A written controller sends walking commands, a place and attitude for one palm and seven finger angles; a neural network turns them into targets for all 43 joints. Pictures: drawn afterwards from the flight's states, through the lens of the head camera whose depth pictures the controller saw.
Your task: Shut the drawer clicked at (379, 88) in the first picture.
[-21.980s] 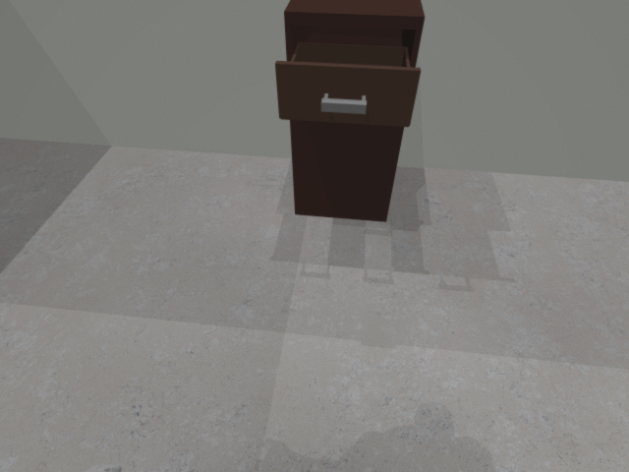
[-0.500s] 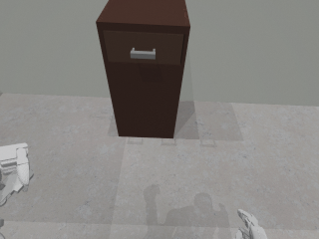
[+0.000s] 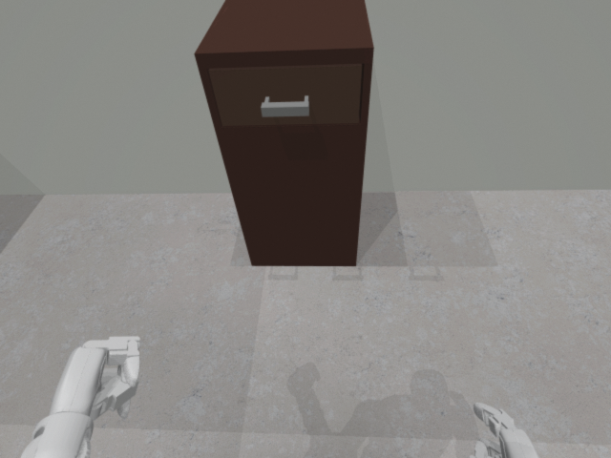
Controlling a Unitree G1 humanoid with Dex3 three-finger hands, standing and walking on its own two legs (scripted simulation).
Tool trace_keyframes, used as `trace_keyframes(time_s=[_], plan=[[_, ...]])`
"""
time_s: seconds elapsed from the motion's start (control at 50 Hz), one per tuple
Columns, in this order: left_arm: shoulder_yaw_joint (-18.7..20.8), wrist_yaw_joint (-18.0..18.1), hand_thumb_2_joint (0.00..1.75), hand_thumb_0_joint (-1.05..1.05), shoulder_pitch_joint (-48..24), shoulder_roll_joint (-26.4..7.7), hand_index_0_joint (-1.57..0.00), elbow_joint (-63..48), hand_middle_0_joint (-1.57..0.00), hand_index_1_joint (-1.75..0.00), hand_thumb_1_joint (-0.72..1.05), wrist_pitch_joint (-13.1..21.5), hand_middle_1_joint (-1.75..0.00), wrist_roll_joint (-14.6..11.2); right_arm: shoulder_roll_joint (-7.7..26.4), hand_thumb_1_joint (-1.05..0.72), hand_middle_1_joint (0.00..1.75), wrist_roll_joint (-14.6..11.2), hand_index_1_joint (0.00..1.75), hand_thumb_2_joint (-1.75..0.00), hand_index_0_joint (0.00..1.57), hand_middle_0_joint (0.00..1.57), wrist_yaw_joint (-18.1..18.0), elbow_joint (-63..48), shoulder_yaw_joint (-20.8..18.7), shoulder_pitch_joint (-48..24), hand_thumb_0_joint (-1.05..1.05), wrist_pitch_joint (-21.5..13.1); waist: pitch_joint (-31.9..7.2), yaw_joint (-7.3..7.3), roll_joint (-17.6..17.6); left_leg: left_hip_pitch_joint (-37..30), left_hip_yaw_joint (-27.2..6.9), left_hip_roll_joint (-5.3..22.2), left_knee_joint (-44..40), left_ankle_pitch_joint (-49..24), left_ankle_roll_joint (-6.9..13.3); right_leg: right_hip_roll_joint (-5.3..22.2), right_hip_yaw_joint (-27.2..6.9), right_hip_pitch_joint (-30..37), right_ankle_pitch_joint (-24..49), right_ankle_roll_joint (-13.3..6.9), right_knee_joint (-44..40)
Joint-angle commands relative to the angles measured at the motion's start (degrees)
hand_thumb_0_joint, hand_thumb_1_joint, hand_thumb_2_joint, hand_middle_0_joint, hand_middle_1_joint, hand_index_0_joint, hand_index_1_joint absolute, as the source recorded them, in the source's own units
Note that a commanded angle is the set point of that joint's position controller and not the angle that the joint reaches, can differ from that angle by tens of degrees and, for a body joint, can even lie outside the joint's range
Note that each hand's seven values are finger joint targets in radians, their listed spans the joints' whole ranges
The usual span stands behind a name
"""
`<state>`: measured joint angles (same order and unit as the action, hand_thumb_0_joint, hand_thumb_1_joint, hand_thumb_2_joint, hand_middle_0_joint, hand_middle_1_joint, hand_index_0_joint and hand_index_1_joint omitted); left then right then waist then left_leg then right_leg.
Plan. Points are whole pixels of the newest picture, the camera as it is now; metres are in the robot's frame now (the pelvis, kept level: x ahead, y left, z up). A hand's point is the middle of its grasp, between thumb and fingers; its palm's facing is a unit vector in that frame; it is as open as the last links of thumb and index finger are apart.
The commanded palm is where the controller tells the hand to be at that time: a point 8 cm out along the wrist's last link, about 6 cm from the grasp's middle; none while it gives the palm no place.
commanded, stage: let the arm hang, fingers relaxed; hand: left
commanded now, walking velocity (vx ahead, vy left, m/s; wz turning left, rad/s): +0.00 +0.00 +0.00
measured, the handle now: (286, 104) +0.93 +0.11 -0.01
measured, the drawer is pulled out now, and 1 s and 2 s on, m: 0.00 0.00 0.00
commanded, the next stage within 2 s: look to check the result in 0.98 s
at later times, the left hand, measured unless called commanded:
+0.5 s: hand out of the picture -0.06 +0.20 -0.16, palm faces +0.02 -0.97 -0.24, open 5.8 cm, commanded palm none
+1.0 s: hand out of the picture -0.01 +0.17 -0.16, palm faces +0.02 -0.98 -0.19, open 7.4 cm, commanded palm none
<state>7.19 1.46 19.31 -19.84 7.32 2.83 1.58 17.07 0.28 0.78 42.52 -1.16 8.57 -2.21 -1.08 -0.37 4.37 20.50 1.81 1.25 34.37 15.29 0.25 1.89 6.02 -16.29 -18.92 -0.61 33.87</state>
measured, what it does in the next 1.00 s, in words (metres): stands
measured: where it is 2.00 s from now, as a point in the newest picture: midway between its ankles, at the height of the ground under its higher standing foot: outside the picture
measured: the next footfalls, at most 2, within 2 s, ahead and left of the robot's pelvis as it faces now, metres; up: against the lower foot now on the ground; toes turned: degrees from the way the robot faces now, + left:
none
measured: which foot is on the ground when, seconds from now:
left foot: down 0.00-1.00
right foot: down 0.00-1.00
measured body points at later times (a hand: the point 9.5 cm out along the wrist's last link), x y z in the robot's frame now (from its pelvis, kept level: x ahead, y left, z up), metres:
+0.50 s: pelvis -0.01 +0.01 +0.01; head +0.01 +0.00 +0.46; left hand -0.06 +0.25 -0.14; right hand -0.04 -0.20 -0.15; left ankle +0.03 +0.12 -0.73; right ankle -0.01 -0.11 -0.73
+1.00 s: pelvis -0.01 +0.00 +0.01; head -0.01 -0.01 +0.46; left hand -0.01 +0.22 -0.15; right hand -0.04 -0.20 -0.15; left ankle +0.03 +0.12 -0.73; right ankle -0.01 -0.11 -0.73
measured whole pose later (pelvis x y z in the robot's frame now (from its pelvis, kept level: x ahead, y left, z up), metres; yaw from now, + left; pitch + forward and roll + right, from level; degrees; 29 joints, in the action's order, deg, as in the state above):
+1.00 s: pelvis -0.01 +0.00 +0.01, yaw -1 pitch -2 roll +0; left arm 1.0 1.9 15.8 -7.6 65.4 -0.1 0.6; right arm 6.3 1.1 -1.6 65.0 -0.7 18.5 0.5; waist 2.0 0.8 0.6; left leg 13.2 2.6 1.1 24.4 9.7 0.2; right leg 1.5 5.4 -10.0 -13.8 -0.7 25.3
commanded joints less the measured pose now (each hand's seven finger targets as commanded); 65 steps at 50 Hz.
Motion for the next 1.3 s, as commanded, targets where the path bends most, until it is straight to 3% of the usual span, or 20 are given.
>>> trace_keyframes(time_s=[0.0,0.08,0.14,0.18,0.28,0.32,0.46,0.72,0.82,1.22,1.28], plan=[[-2.87,-1.22,0.90,0.00,-3.82,-3.46,-1.12,17.52,-1.12,-1.30,0.90,-2.40,-1.30,0.30,5.68,-0.90,0.30,1.14,0.30,-0.90,0.20,0.20,-0.27,-2.43,-1.69,1.17,0.00,1.15,-0.85,1.41,-14.96,-3.37,-4.86,2.72,-1.43,-11.00,1.98,8.11,-7.22,-1.02,12.62,-3.89,-7.13],[-4.82,-0.59,0.90,0.00,-4.86,-1.33,-0.96,32.17,-0.96,-1.12,0.90,-3.29,-1.12,-0.54,3.57,-0.90,0.30,1.45,0.30,-0.90,0.20,0.20,-0.73,3.49,0.07,0.76,0.00,2.06,-0.78,0.08,-0.04,-2.57,-7.35,4.89,-9.92,-13.60,2.26,4.33,-5.86,5.16,8.08,-0.97,-7.11],[-5.34,-0.41,0.90,0.00,-3.96,-0.65,-0.84,40.74,-0.84,-0.99,0.90,-2.95,-0.99,-0.89,2.27,-0.90,0.30,1.02,0.30,-0.90,0.20,0.20,-1.29,7.88,0.49,2.01,0.00,2.12,-1.24,-0.10,1.52,-4.13,-6.48,4.48,-11.65,-10.34,1.61,4.68,-6.26,7.65,6.93,-1.33,-10.55],[-5.26,-0.30,0.90,0.00,-2.96,0.31,-0.76,44.78,-0.76,-0.91,0.90,-2.85,-0.91,-1.07,0.94,-0.90,0.30,1.07,0.30,-0.90,0.20,0.20,-1.62,10.59,0.46,3.61,0.00,2.39,-1.60,0.01,5.56,-5.38,-6.08,4.33,-12.65,-7.03,1.44,4.73,-6.43,7.97,5.77,-1.71,-12.39],[-5.69,-0.33,0.90,0.00,-2.21,1.24,-0.56,51.41,-0.56,-0.69,0.90,-2.75,-0.69,-1.15,-0.45,-0.90,0.30,0.71,0.30,-0.90,0.20,0.20,-2.07,15.41,0.19,7.91,0.00,2.69,1.66,0.52,0.95,-6.23,-6.14,4.53,-14.81,-2.79,1.49,4.62,-5.50,6.12,3.37,-1.94,-15.20],[-5.87,-0.18,0.90,0.00,-1.46,1.92,-0.48,53.39,-0.48,-0.60,0.90,-2.65,-0.60,-1.10,-0.99,-0.90,0.30,0.62,0.30,-0.90,0.20,0.20,-2.19,16.89,0.04,9.34,0.00,2.80,2.98,0.68,-2.58,-6.93,-5.64,4.56,-14.88,-2.65,1.54,4.72,-5.19,4.91,2.58,-1.88,-15.94],[-6.03,0.28,0.90,0.00,1.04,3.86,-0.20,57.22,-0.20,-0.30,0.90,-2.74,-0.30,-1.05,-3.13,-0.90,0.30,0.60,0.30,-0.90,0.20,0.20,-2.47,20.25,-0.01,12.52,0.00,2.78,5.89,0.71,-3.54,-6.74,-5.30,4.49,-16.50,-0.16,1.79,4.41,-4.96,2.88,0.84,-1.65,-15.78],[-5.42,0.76,0.90,0.00,1.97,6.46,-0.20,57.66,-0.20,-0.30,0.90,-2.55,-0.30,-0.83,-6.11,-0.90,0.30,0.84,0.30,-0.90,0.20,0.20,-2.59,21.56,-0.27,13.81,0.00,2.65,8.42,0.72,-3.74,-5.82,-4.03,3.70,-15.81,0.06,1.49,4.40,-5.72,0.60,-0.82,-1.60,-15.97],[-5.15,0.77,0.90,0.00,1.27,6.60,-0.20,57.34,-0.20,-0.30,0.90,-2.34,-0.30,-0.93,-6.30,-0.90,0.30,0.82,0.30,-0.90,0.20,0.20,-2.75,21.68,-0.27,14.11,0.00,2.20,6.99,0.70,-2.18,-6.00,-4.29,4.05,-15.96,-2.19,1.44,4.25,-5.45,2.58,2.31,-1.66,-15.12],[-4.71,0.59,0.90,0.00,-1.39,4.22,-0.20,57.33,-0.20,-0.30,0.90,-1.75,-0.30,-1.02,-3.38,-0.90,0.30,0.72,0.30,-0.90,0.20,0.20,-2.92,21.69,-0.67,11.36,0.00,2.02,5.71,0.86,-4.18,-9.58,-3.57,4.63,-14.22,-8.30,1.17,4.92,-6.07,3.76,5.77,-2.14,-16.55],[-4.64,0.50,0.90,0.00,-2.36,3.55,-0.20,57.23,-0.20,-0.30,0.90,-1.73,-0.30,-1.02,-2.59,-0.90,0.30,0.75,0.30,-0.90,0.20,0.20,-2.89,21.80,-0.74,10.62,0.00,2.02,5.36,0.97,-3.06,-9.78,-3.56,4.75,-14.56,-7.87,1.02,4.86,-6.49,4.21,5.58,-2.15,-16.93]])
